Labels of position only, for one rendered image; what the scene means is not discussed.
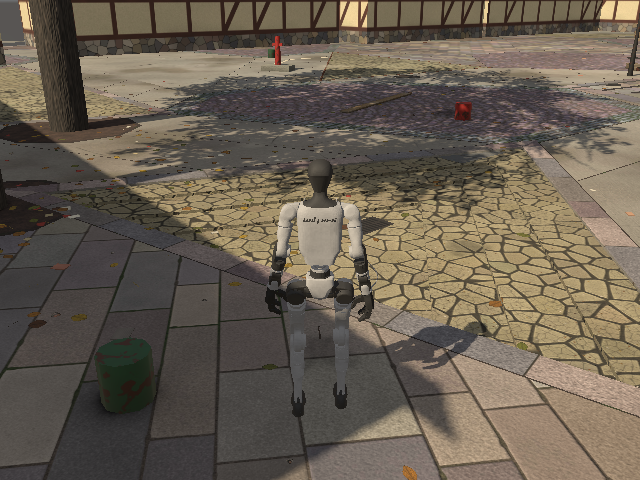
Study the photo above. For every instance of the humanoid robot torso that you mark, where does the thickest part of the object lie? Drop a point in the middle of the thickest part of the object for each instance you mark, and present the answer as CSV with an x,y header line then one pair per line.
x,y
320,235

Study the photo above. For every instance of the robot left hand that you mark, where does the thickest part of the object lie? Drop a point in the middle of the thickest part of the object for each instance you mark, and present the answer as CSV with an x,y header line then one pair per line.
x,y
271,301

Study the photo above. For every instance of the robot right hand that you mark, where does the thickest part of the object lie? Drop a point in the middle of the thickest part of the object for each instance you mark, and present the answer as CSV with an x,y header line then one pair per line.
x,y
367,309

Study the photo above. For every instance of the humanoid robot head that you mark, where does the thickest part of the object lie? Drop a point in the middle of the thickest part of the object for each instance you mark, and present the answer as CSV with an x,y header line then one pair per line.
x,y
320,173

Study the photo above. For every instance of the left robot upper arm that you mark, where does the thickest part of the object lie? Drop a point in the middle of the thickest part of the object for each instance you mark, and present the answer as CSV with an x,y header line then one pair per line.
x,y
288,213

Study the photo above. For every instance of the robot left forearm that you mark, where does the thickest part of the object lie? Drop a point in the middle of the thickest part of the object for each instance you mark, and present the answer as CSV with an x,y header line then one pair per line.
x,y
276,271

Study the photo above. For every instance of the right robot upper arm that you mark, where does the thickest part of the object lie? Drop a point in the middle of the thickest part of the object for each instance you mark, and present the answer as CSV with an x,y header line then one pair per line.
x,y
351,212

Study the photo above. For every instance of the robot right forearm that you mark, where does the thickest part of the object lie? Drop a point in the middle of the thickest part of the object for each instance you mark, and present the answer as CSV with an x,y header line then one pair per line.
x,y
362,273

